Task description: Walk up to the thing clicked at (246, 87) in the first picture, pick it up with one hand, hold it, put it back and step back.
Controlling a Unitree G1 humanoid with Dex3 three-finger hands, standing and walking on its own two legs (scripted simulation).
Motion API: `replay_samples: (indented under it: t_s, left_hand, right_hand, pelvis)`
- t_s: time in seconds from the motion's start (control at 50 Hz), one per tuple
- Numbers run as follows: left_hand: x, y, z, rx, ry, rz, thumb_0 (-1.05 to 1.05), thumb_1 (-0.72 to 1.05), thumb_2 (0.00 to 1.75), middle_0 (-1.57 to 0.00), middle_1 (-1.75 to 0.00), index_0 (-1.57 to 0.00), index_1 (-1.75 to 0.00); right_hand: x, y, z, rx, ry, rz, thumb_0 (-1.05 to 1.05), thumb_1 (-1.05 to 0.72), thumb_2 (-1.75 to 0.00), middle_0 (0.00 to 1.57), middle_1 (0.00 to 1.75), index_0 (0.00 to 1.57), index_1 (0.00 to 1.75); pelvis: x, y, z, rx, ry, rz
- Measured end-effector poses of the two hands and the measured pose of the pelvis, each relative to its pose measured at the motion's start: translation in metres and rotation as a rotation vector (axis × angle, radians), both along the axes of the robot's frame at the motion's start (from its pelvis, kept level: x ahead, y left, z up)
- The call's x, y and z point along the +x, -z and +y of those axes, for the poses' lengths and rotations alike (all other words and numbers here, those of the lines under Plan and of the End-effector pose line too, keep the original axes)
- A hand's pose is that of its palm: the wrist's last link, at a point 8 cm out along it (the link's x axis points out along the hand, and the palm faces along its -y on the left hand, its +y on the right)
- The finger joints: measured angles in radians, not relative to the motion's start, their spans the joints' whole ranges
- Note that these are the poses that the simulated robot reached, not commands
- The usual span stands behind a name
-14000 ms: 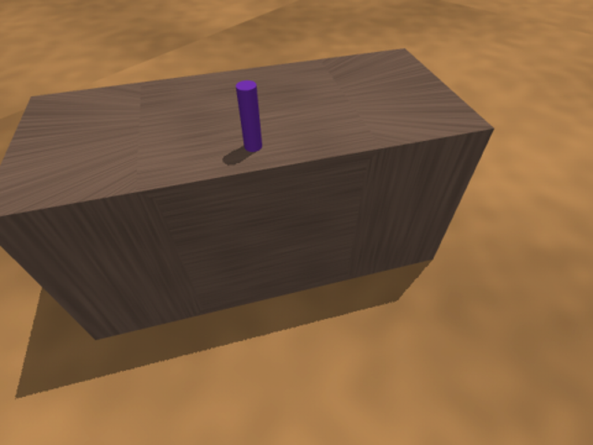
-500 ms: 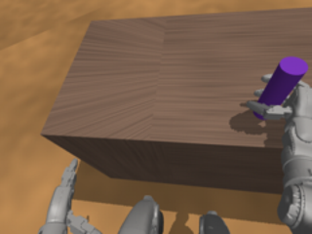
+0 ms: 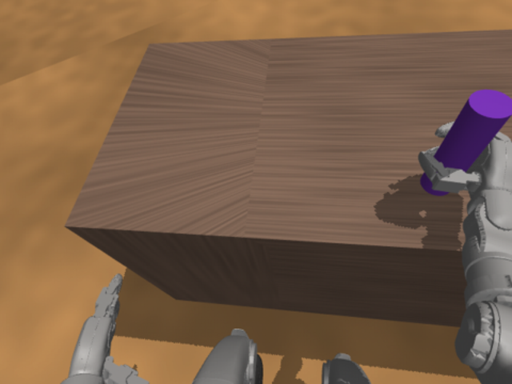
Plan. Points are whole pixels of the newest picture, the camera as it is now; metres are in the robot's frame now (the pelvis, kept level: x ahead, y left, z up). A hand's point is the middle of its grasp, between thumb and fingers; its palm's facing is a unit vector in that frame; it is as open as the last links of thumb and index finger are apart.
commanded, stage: settle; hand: right
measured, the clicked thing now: (459, 150) +0.46 -0.23 +0.07
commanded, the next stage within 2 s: lift in 0.62 s
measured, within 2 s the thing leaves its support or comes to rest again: neither
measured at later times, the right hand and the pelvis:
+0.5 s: hand (446, 145) +0.46 -0.21 +0.08, palm faces +0.17 +0.99 +0.01, open 7.1 cm; pelvis +0.00 +0.01 +0.02, yaw +0 degrees
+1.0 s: hand (453, 132) +0.46 -0.21 +0.11, palm faces +0.17 +0.99 +0.02, open 6.8 cm; pelvis +0.01 +0.00 +0.03, yaw +0 degrees
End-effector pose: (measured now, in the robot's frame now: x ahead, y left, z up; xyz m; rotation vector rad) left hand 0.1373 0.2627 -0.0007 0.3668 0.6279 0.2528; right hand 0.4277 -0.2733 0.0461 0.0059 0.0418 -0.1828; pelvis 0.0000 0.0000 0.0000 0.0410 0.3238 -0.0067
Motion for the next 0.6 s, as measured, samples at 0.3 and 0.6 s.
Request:
replay_samples:
  t_s: [0.3,0.6]
  left_hand:
    - [0.002,-0.001,-0.001,-0.051,0.000,-0.012,-0.01,-0.53,0.06,-0.07,-0.06,-0.07,-0.06]
    - [0.007,-0.003,-0.002,-0.059,-0.006,-0.011,-0.01,-0.54,0.06,-0.06,-0.05,-0.06,-0.06]
  right_hand:
    - [-0.002,-0.024,0.010,0.015,-0.002,0.011,-0.01,0.05,-1.07,0.87,1.15,0.90,1.16]
    - [0.003,-0.040,0.011,0.018,-0.011,0.013,-0.01,0.05,-1.07,0.86,1.17,0.89,1.18]
  pelvis:
    - [-0.001,-0.012,0.005,-0.013,0.003,-0.041]
    - [0.004,-0.020,0.005,-0.015,0.002,-0.057]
